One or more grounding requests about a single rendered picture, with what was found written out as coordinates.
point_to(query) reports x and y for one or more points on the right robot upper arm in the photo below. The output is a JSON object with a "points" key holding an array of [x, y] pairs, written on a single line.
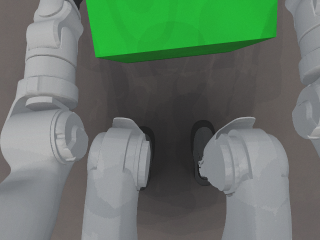
{"points": [[306, 114]]}

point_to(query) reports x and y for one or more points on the carton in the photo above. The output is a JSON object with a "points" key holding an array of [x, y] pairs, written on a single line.
{"points": [[131, 31]]}

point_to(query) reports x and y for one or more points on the left robot forearm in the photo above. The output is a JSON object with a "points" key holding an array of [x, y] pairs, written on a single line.
{"points": [[51, 60]]}

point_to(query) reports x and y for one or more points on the right robot shin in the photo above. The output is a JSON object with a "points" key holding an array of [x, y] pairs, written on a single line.
{"points": [[205, 168]]}

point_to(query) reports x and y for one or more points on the left robot upper arm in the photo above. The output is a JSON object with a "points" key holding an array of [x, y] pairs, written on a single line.
{"points": [[40, 148]]}

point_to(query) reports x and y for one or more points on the right robot forearm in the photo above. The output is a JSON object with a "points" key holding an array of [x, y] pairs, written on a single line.
{"points": [[306, 18]]}

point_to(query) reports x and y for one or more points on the left robot hand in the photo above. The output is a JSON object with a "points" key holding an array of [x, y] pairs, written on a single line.
{"points": [[77, 2]]}

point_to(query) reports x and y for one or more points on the robot left foot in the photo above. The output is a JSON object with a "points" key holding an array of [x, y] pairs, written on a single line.
{"points": [[149, 136]]}

